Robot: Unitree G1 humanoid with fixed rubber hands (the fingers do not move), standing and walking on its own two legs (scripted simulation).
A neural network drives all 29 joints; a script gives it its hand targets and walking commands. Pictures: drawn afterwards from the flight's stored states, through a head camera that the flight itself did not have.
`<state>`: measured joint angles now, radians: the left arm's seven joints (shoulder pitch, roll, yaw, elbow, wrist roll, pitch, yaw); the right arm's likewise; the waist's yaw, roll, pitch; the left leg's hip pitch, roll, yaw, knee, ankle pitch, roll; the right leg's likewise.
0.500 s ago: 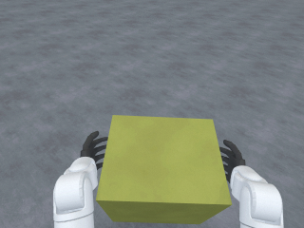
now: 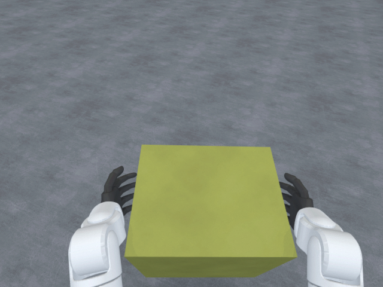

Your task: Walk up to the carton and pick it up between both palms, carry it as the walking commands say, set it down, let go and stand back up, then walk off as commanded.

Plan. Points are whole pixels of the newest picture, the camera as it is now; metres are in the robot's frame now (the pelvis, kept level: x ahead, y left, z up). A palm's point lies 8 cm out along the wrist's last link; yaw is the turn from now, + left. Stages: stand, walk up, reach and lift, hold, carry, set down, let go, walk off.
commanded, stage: carry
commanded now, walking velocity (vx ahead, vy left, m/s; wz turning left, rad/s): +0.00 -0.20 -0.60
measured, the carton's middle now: (203, 217) +0.27 +0.01 +0.00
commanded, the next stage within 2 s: none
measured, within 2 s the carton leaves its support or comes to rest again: neither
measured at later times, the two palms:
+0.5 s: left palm (267, 235) +0.21 -0.11 +0.06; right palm out of the picture +0.08 -0.42 +0.05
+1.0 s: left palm out of the picture +0.12 -0.26 +0.10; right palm out of the picture -0.09 -0.53 +0.11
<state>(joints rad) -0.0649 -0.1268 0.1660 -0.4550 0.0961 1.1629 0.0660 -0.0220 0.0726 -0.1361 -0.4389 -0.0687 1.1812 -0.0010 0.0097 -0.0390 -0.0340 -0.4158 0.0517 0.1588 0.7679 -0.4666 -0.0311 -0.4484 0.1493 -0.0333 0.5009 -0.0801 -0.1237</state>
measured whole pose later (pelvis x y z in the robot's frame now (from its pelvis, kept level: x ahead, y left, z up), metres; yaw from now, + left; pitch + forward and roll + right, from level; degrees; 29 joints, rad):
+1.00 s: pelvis -0.19 -0.26 +0.02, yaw -37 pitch +0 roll -5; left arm -0.13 -0.06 0.17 -0.38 0.07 1.17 0.05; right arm -0.04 0.13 -0.14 -0.43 -0.13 1.21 -0.03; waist 0.03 0.03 -0.07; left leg -0.32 0.31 0.24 0.60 -0.25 -0.07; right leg -0.46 -0.04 -0.05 0.80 -0.34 0.04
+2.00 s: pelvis -0.42 -0.20 +0.00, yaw -39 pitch +1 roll +2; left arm -0.14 -0.13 0.18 -0.38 0.13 1.17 0.05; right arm -0.10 0.04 -0.13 -0.38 -0.08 1.23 -0.03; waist -0.03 -0.06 -0.02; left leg -0.35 0.00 0.11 0.76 -0.49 0.01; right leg -0.53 -0.06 -0.06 0.47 0.03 -0.03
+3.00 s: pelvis -0.73 +0.11 +0.02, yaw -42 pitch +4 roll -4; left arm -0.08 -0.09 0.18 -0.41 0.08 1.16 0.06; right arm -0.05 0.12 -0.13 -0.40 -0.11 1.21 -0.03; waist 0.08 0.01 -0.03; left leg -0.39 0.08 0.06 0.55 -0.22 0.03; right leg -0.53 0.01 -0.03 1.03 -0.44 0.02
